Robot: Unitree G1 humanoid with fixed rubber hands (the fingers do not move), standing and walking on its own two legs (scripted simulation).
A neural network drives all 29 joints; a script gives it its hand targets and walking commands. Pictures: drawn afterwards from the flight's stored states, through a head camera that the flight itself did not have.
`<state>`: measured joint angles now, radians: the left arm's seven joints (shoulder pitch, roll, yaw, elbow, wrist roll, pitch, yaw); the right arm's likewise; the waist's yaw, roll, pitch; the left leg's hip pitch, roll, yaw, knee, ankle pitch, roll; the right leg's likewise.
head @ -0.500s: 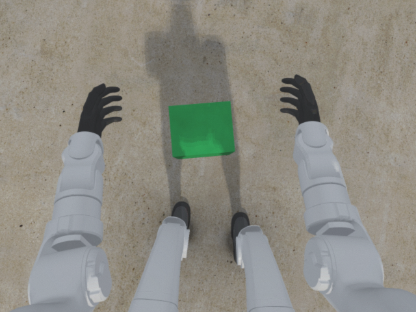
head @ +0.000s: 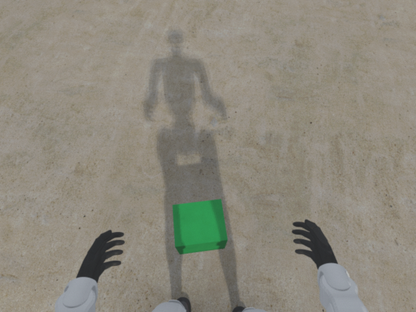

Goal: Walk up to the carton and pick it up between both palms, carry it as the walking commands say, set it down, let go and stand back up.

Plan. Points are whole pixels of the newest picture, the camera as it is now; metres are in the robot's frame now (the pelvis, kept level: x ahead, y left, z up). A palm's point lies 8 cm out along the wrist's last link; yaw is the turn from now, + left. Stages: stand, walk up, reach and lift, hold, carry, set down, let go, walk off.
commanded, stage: let go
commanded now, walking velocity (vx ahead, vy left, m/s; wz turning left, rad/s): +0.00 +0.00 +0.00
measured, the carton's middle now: (199, 227) +0.41 +0.05 -0.67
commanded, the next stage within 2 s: stand in 0.60 s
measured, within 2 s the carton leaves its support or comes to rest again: neither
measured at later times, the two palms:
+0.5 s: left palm (89, 279) +0.17 +0.23 -0.06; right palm (344, 285) +0.17 -0.24 -0.06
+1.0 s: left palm (57, 301) +0.14 +0.29 -0.09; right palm (375, 305) +0.14 -0.29 -0.07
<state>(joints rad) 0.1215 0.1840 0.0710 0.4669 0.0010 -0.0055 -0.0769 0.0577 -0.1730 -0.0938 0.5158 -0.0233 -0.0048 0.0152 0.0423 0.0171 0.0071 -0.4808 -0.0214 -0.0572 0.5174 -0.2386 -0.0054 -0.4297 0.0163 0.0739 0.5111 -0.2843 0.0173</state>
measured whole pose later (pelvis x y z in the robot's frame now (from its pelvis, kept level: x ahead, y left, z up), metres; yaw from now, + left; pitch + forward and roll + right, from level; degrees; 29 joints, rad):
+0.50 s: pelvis +0.01 -0.01 +0.01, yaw +0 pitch -5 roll +1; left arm 0.21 0.22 0.04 0.41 0.02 0.17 -0.05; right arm 0.22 -0.21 -0.03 0.44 0.00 0.12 0.06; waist 0.00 -0.01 0.10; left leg -0.09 -0.03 -0.05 0.44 -0.26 -0.01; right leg -0.05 0.00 0.07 0.45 -0.31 0.01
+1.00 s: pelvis +0.01 +0.01 +0.00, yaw +0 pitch +0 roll +0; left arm 0.22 0.35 0.04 0.73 0.04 0.02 0.02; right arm 0.17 -0.33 -0.04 0.78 -0.04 0.01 -0.02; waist 0.00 -0.04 0.01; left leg -0.20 -0.02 -0.04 0.50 -0.29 0.01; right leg -0.14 0.01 0.07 0.46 -0.32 0.02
